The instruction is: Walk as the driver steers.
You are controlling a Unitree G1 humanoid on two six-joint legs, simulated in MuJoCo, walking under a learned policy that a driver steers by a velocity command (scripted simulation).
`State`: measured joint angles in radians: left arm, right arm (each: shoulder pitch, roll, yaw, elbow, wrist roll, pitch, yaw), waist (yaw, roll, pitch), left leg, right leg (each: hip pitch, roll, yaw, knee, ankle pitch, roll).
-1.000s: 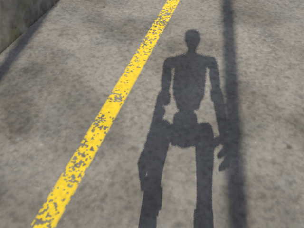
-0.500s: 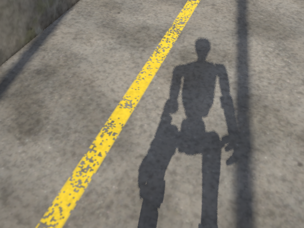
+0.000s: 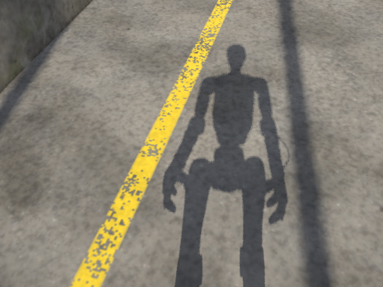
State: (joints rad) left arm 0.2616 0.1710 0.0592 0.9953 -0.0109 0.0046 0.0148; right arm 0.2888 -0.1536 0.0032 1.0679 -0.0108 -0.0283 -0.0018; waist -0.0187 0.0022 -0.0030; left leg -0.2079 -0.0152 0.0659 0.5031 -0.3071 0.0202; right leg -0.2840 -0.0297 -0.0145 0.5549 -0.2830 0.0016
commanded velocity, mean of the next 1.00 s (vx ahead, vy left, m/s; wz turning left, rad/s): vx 0.10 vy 0.00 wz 0.00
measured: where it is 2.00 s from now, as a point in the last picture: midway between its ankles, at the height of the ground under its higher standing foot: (182, 259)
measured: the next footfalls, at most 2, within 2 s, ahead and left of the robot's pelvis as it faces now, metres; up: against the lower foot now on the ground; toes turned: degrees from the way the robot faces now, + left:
left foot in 1.16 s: +0.28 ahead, +0.17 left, +0.00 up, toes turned +5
right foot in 1.74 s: +0.66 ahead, -0.05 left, +0.00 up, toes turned -2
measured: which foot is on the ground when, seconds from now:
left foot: down 0.00-0.84, up 0.86-1.00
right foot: down 0.00-1.00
